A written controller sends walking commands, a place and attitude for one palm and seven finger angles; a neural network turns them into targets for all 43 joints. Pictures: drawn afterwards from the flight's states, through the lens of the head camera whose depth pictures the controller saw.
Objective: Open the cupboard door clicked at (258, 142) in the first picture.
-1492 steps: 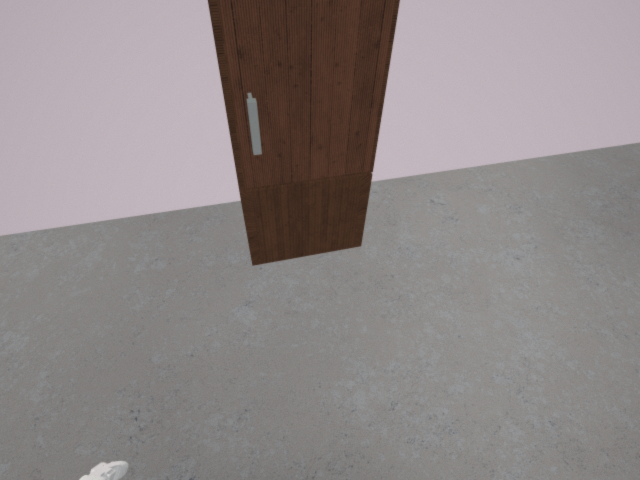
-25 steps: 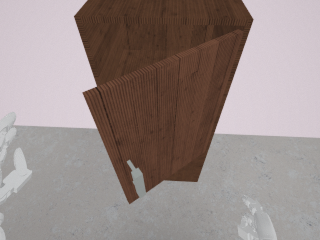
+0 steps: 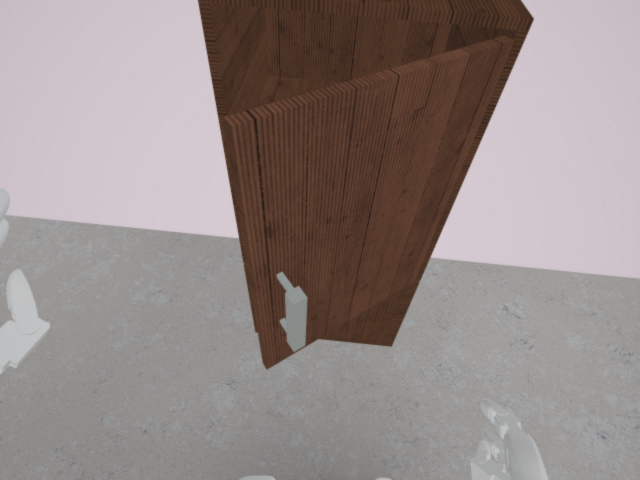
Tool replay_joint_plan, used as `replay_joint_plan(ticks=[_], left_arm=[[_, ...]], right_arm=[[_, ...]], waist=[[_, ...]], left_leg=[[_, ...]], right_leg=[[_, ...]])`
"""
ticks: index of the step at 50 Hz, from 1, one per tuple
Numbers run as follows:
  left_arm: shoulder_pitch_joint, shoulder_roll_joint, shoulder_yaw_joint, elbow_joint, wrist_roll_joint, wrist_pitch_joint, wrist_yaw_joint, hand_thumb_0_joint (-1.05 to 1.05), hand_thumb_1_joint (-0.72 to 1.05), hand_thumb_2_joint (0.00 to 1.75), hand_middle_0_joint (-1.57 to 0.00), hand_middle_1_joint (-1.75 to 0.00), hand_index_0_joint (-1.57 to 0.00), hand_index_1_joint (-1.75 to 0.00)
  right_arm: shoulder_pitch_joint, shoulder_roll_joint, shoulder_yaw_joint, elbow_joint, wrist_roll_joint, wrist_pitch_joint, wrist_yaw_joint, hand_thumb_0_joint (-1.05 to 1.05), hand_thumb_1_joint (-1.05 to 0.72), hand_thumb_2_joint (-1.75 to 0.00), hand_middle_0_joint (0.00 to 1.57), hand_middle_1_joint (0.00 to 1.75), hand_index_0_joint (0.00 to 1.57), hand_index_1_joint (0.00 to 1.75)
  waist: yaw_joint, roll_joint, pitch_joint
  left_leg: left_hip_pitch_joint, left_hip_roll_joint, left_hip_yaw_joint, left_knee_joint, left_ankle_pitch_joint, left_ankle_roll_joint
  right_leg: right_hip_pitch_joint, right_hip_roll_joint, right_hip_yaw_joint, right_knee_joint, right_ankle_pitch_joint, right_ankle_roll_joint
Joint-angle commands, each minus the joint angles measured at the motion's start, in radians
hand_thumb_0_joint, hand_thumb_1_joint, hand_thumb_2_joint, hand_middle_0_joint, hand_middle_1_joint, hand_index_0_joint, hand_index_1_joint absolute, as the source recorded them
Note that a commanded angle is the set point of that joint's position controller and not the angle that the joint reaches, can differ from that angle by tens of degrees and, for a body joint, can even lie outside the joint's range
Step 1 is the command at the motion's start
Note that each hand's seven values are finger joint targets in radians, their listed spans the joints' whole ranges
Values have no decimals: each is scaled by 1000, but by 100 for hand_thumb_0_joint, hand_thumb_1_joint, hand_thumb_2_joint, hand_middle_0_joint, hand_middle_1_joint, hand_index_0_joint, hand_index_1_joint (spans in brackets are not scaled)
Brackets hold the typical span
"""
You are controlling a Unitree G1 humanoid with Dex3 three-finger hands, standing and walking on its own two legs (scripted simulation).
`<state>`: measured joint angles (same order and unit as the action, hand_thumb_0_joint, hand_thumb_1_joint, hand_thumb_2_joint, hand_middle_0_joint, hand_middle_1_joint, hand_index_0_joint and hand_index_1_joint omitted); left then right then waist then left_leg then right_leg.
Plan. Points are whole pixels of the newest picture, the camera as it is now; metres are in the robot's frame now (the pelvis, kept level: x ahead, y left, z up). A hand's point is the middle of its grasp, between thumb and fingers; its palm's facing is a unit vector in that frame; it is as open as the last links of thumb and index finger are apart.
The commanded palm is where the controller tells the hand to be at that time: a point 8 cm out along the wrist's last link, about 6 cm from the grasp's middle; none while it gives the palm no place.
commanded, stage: step back with the hand held close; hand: left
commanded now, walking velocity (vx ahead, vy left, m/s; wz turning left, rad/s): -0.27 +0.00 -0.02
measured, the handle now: (289, 312) +0.38 +0.08 -0.09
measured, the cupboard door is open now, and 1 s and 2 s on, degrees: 39 39 39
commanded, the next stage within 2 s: stop stepping back and stand still in 0.72 s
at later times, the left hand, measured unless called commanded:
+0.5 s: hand out of the picture +0.16 +0.28 +0.17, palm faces +0.41 -0.76 -0.50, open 7.5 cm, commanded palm +0.07 +0.32 +0.19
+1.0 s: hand out of the picture +0.05 +0.20 +0.20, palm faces +0.26 -0.76 -0.59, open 7.4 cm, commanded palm +0.02 +0.25 +0.19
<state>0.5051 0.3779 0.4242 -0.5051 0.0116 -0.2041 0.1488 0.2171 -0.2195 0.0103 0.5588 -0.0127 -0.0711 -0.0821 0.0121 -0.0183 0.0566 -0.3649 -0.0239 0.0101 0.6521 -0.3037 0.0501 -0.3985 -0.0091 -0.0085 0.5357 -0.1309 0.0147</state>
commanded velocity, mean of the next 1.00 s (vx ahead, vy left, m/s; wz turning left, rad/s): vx -0.24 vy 0.03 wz -0.05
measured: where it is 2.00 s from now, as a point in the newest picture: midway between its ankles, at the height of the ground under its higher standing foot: outside the picture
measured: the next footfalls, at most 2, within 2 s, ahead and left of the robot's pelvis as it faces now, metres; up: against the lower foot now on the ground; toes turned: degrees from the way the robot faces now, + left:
right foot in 0.82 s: -0.24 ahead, -0.12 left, +0.00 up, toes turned -5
left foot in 1.02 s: -0.06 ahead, +0.06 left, +0.00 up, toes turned -4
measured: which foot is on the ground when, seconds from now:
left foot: down 0.00-0.86, up 0.88-1.00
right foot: down 0.00-0.44, up 0.46-0.80, down 0.82-1.00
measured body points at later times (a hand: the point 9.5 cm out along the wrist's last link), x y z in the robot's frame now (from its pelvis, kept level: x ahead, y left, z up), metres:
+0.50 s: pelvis -0.05 +0.01 -0.01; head +0.00 +0.05 +0.44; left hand +0.13 +0.32 +0.19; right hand +0.14 -0.23 -0.07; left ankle +0.06 +0.10 -0.73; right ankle +0.04 -0.13 -0.70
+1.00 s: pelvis -0.15 -0.04 +0.00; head -0.13 -0.01 +0.45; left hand +0.03 +0.24 +0.23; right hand -0.02 -0.29 -0.08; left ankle -0.07 +0.07 -0.71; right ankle -0.28 -0.12 -0.72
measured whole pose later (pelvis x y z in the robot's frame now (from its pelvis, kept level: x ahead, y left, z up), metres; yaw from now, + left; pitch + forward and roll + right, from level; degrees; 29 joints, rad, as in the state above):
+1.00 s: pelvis -0.15 -0.04 +0.00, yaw -6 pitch +3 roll +1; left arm 0.73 0.55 0.55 -0.67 -0.08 -0.25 0.11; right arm 0.23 -0.19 0.02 0.63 0.00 -0.07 -0.06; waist 0.00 -0.07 -0.04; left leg -0.50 0.01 0.06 0.71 -0.22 -0.01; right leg -0.09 0.03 0.01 0.48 -0.44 -0.04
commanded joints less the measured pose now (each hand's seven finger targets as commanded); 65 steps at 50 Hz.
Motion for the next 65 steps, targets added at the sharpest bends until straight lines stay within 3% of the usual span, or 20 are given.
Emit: replay_joint_plan(ticks=[1, 8, 11, 13, 16, 19, 21, 23, 25, 27, 30, 34, 39, 41, 43, 45, 47, 51, 54, 65], left_arm=[[-34, 221, 151, -248, -15, -85, 32, 0, 90, 90, -20, -30, -20, -30], [-22, 204, 182, -203, 8, -99, 32, 0, 90, 90, -20, -30, -20, -30], [-26, 216, 190, -209, 4, -99, 20, 0, 90, 90, -20, -30, -20, -30], [-29, 223, 182, -209, 2, -103, 14, 0, 90, 90, -20, -30, -20, -30], [-66, 230, 150, -244, -18, -95, 14, 0, 90, 90, -20, -30, -20, -30], [-23, 252, 165, -273, -33, -102, 32, 0, 90, 90, -20, -30, -20, -30], [24, 255, 189, -314, -38, -110, 33, 0, 90, 90, -20, -30, -20, -30], [35, 270, 248, -337, -14, -122, 32, 0, 90, 90, -20, -30, -20, -30], [-2, 270, 248, -375, -15, -126, 34, 0, 90, 90, -20, -30, -20, -30], [31, 244, 234, -334, -40, -114, 37, 0, 90, 90, -20, -30, -20, -30], [53, 172, 133, -280, -48, -91, 33, 0, 90, 90, -20, -30, -20, -30], [-48, 161, 68, -265, -60, -79, 19, 0, 90, 90, -20, -30, -20, -30], [-6, 281, 171, -339, -93, -96, -10, 0, 90, 90, -20, -30, -20, -30], [38, 349, 246, -392, -107, -116, -23, 0, 90, 90, -20, -30, -20, -30], [137, 429, 335, -404, -120, -125, -6, 0, 90, 90, -20, -30, -20, -30], [213, 361, 316, -315, -107, -95, 1, 0, 90, 90, -20, -30, -20, -30], [228, 306, 293, -241, -94, -55, 2, 0, 90, 90, -20, -30, -20, -30], [63, 234, 173, -44, -87, -26, 25, 0, 90, 90, -20, -30, -20, -30], [-18, 221, 108, 44, -67, -21, 21, 0, 90, 90, -20, -30, -20, -30], [-2, 276, 157, -226, -51, -83, 29, 0, 90, 90, -20, -30, -20, -30]], right_arm=[[-89, -129, -59, -151, 4, -62, -8, 0, -90, -90, 20, 30, 20, 30], [-110, -148, -74, -143, 7, -75, -13, 0, -90, -90, 20, 30, 20, 30], [-118, -142, -80, -145, 7, -79, -8, 0, -90, -90, 20, 30, 20, 30], [-98, -136, -84, -128, 4, -73, -4, 0, -90, -90, 20, 30, 20, 30], [-95, -121, -83, -111, 3, -62, 12, 0, -90, -90, 20, 30, 20, 30], [-92, -104, -76, -89, 4, -51, 15, 0, -90, -90, 20, 30, 20, 30], [-110, -126, -82, -113, 8, -51, 5, 0, -90, -90, 20, 30, 20, 30], [-162, -140, -91, -126, -8, -74, -7, 0, -90, -90, 20, 30, 20, 30], [-124, -113, -102, -100, -13, -102, 0, 0, -90, -90, 20, 30, 20, 30], [-127, -112, -103, -86, -11, -118, 10, 0, -90, -90, 20, 30, 20, 30], [-97, -101, -86, -32, -9, -132, 17, 0, -90, -90, 20, 30, 20, 30], [-74, -111, -74, 10, -26, -142, 12, 0, -90, -90, 20, 30, 20, 30], [-115, -95, -68, -45, -20, -108, 35, 0, -90, -90, 20, 30, 20, 30], [-156, -91, -62, -83, -10, -85, 40, 0, -90, -90, 20, 30, 20, 30], [-169, -72, -37, -122, 4, -66, 33, 0, -90, -90, 20, 30, 20, 30], [-164, -78, -36, -128, 40, -60, 24, 0, -90, -90, 20, 30, 20, 30], [-167, -39, -20, -115, 25, -44, 14, 0, -90, -90, 20, 30, 20, 30], [-80, -125, -38, -40, 19, -67, -18, 0, -90, -90, 20, 30, 20, 30], [-64, -153, -52, -46, 30, -76, -21, 0, -90, -90, 20, 30, 20, 30], [-92, -109, -49, -67, 7, -91, -16, 0, -90, -90, 20, 30, 20, 30]], waist=[[-18, 41, -111], [-4, 176, -112], [-7, 93, -111], [-23, 0, -91], [-29, -112, -123], [-36, -90, -166], [-32, 94, -180], [-10, 413, -209], [-25, 261, -213], [-11, 165, -200], [-17, 188, -216], [-28, 276, -268], [21, 235, -418], [33, 138, -388], [30, -72, -328], [17, -170, -221], [-8, -83, -197], [-51, 44, -149], [-26, -25, -140], [-31, 55, 19]], left_leg=[[-169, 59, -99, -197, -249, 15], [-516, 197, -210, -388, -429, 84], [-482, 170, -172, -296, -358, 77], [-361, 90, -111, -170, -294, 36], [-88, 22, -47, 44, -210, -16], [92, 17, -50, 25, -108, -31], [-39, 110, -169, -224, -138, 14], [-390, 365, -430, -529, -351, 125], [-350, 410, -401, -536, -332, 146], [-147, 348, -293, -423, -137, 132], [160, 297, -232, -406, 87, 84], [343, 283, -196, -421, 323, 44], [474, 241, -89, -290, 684, -5], [432, 187, -15, -190, 545, -27], [218, 48, 65, 49, 51, -70], [-87, 14, -1, 285, -34, -61], [-152, 47, 15, 159, 21, -56], [224, 57, 23, -140, 320, -14], [262, 121, -63, -124, 516, 38], [169, 38, -42, -5, 45, -50]], right_leg=[[168, -64, 158, -113, -227, -38], [480, 49, 74, 212, 11, 5], [436, 31, 143, 201, 110, -6], [284, -39, 252, 51, 152, -45], [-5, -164, 368, -187, -173, -100], [-130, -165, 267, -205, -223, -98], [-4, -24, 146, 0, -172, -29], [312, 132, 31, 533, -208, 22], [244, 132, 96, 775, -295, 13], [97, 98, 77, 676, -334, 9], [-34, 73, 17, 400, -396, 6], [27, 78, -6, 112, -425, -6], [164, 72, -33, -193, -203, -33], [150, -10, 7, -293, -43, -46], [98, -240, 136, -306, 161, -96], [183, -245, 133, -171, 473, -96], [268, -226, 117, -120, 519, -120], [94, -128, 29, -34, 335, -7], [87, -58, 34, -36, 317, 65], [-74, -186, 174, -327, -396, -136]])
